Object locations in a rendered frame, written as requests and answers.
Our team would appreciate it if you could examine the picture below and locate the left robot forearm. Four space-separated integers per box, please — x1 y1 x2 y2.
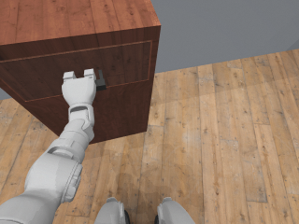
24 103 94 190

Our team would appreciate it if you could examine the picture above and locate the robot right thigh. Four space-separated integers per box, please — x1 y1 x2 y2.
157 201 195 224

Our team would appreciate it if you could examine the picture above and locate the robot left thigh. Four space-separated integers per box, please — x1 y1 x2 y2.
93 201 125 224

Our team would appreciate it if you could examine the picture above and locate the robot thigh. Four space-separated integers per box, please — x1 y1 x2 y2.
93 201 125 224
157 201 195 224

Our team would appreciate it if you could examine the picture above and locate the handle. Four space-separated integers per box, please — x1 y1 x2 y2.
94 69 107 91

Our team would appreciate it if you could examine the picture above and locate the cabinet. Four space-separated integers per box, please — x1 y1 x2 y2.
0 0 162 145

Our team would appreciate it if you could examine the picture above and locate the left robot upper arm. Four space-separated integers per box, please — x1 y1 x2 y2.
0 153 83 224

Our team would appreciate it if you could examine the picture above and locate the left robot hand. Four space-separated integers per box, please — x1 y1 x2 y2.
62 68 96 106

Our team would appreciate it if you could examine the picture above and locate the drawer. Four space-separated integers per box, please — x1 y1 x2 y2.
0 40 151 101

